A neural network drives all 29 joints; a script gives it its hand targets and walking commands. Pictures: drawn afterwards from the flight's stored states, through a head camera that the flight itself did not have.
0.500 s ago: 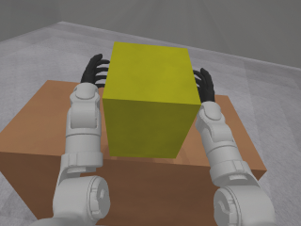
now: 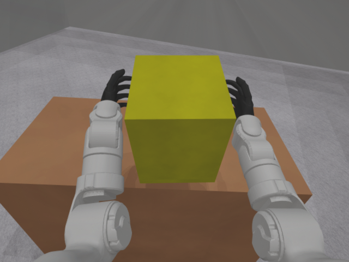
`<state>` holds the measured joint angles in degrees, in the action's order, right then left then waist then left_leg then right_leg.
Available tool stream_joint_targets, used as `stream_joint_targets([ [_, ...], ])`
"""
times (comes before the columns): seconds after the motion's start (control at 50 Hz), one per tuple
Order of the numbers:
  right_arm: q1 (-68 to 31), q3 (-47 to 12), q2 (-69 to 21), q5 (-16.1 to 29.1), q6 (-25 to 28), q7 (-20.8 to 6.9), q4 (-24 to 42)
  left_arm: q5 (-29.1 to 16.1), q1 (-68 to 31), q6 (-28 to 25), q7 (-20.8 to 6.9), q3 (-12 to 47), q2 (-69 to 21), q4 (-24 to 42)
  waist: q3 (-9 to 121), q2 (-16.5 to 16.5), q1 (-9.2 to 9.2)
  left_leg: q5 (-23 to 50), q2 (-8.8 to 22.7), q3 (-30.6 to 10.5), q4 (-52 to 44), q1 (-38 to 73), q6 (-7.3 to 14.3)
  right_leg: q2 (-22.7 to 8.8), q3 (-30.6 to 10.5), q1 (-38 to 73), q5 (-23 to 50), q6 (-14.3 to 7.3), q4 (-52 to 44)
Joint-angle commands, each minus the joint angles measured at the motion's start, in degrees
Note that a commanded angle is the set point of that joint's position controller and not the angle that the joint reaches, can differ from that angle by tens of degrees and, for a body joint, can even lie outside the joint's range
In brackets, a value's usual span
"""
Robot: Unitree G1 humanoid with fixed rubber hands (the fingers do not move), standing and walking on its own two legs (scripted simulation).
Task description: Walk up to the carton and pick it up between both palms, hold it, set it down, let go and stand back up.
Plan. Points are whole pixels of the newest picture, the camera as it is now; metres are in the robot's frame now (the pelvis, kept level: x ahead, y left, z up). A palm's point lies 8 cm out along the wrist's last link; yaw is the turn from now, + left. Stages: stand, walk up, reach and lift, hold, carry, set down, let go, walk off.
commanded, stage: set down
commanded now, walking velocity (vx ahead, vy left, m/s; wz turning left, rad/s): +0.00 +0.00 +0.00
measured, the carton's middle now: (177, 122) +0.43 -0.01 +0.14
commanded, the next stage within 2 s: none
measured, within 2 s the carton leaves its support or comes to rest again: neither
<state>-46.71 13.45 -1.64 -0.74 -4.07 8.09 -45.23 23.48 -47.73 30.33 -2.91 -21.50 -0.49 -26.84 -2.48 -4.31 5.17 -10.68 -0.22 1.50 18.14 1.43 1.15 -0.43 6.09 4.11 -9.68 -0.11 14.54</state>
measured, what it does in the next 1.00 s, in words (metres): stands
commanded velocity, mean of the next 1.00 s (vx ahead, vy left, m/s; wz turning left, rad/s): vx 0.00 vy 0.00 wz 0.00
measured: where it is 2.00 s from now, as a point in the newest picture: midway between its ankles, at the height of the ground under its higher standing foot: outside the picture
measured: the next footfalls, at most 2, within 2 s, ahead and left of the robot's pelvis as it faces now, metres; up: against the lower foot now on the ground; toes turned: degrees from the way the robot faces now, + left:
none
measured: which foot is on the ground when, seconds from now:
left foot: down 0.00-1.00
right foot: down 0.00-1.00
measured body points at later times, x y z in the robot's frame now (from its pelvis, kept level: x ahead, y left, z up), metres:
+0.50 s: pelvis +0.01 +0.00 +0.00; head -0.02 +0.04 +0.45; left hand +0.44 +0.11 +0.17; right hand +0.41 -0.18 +0.18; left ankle +0.00 +0.10 -0.75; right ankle -0.01 -0.11 -0.75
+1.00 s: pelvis +0.01 +0.00 +0.00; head +0.00 +0.03 +0.45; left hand +0.46 +0.12 +0.16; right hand +0.42 -0.18 +0.16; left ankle +0.00 +0.10 -0.75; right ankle -0.01 -0.11 -0.75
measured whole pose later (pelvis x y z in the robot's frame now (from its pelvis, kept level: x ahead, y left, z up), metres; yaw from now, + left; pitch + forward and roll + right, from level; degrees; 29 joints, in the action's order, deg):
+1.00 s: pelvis +0.01 +0.00 +0.00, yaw -2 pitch -1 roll +0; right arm -48.9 32.0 -5.2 -15.2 2.6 4.7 -52.8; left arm 18.9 -53.5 14.1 0.8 -23.6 1.8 -52.5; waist 2.4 -3.8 4.4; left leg -10.1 0.0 2.9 16.7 -5.9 0.8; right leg -0.3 4.8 -4.4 -9.4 -0.2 14.6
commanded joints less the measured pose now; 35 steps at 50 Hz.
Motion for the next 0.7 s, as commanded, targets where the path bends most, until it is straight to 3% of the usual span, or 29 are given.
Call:
stream_joint_targets([
  [0.0, -44.27, -8.53, -19.33, -3.76, 8.21, -6.83, 12.12, -8.18, -35.97, -6.30, -7.69, 18.98, -27.61, 0.22, 23.25, 4.34, 2.06, 13.68, -0.92, 2.21, -1.02, 6.42, -3.24, 2.52, 3.35, 1.55, 13.32, 2.72, -0.07],
  [0.1, -45.86, -4.84, -19.68, -5.60, 10.13, -7.31, 9.56, -9.75, -37.61, -8.70, -5.83, 20.93, -29.82, -3.71, 25.64, 6.88, 1.92, 16.59, -0.06, 1.65, -0.03, 9.51, -4.71, 2.55, 3.79, -2.54, 12.36, 1.84, -0.43],
  [0.22, -45.92, -8.48, -21.42, -4.14, 11.43, -7.62, 8.54, -11.15, -38.51, -12.72, -4.08, 23.80, -32.73, -3.46, 34.52, 8.27, 1.86, 33.41, 0.08, 0.77, 4.13, 13.07, -6.83, 3.28, 2.96, 0.29, 25.26, 2.35, 1.25],
  [0.26, -45.46, -9.42, -22.17, -4.03, 10.84, -7.64, 7.18, -10.16, -36.94, -12.73, -3.95, 21.79, -32.02, -5.70, 32.27, 7.14, 0.68, 31.73, -0.20, 1.17, 3.83, 10.53, -6.32, 3.04, 2.63, 2.53, 27.18, 2.35, 1.57],
  [0.32, -44.41, -8.85, -22.20, -4.11, 9.08, -7.48, 4.19, -8.41, -34.96, -11.55, -4.94, 17.39, -29.48, -9.09, 26.27, 5.20, 0.06, 21.84, -0.69, 1.79, 0.49, 3.77, -4.74, 2.18, 1.46, 6.26, 28.19, 3.20, 1.96],
  [0.38, -46.64, -7.25, -22.61, -3.57, 8.90, -8.30, 4.19, -8.10, -36.86, -11.59, -5.22, 14.96, -28.23, -10.89, 24.97, 5.19, -1.11, 16.06, -0.91, 2.22, -1.27, 1.08, -3.84, 1.80, 1.01, 5.70, 23.88, 3.31, 1.84],
  [0.42, -47.37, -7.48, -24.00, -3.90, 9.50, -8.81, 5.20, -8.83, -39.40, -13.11, -4.48, 16.10, -28.86, -8.79, 29.09, 5.73, -1.31, 17.13, -1.18, 2.37, -1.12, 2.00, -3.82, 1.84, 1.14, 5.76, 25.35, 3.23, 2.64],
  [0.54, -46.78, -5.97, -25.34, -6.59, 10.57, -9.80, 2.88, -9.33, -42.68, -17.52, -2.49, 16.55, -29.59, -11.58, 34.71, 6.34, -0.98, 23.33, -0.87, 2.31, 0.70, 4.93, -4.64, 2.22, 0.69, 5.17, 30.73, 3.35, 3.24],
  [0.58, -46.26, -6.10, -25.74, -7.36, 10.25, -9.68, 2.27, -9.12, -41.92, -17.65, -2.69, 15.41, -28.75, -12.98, 33.76, 4.72, -1.29, 22.07, -0.93, 2.63, 0.04, 2.36, -4.13, 2.15, 0.65, 6.82, 32.70, 3.87, 3.58],
  [0.68, -46.03, -1.46, -25.80, -10.27, 9.24, -9.63, 0.33, -7.93, -42.96, -17.56, -4.10, 11.47, -26.23, -16.04, 29.61, 3.23, -0.52, 12.85, -1.36, 3.35, -2.76, -2.00, -2.65, 1.44, 0.00, 7.08, 28.78, 4.44, 3.00],
])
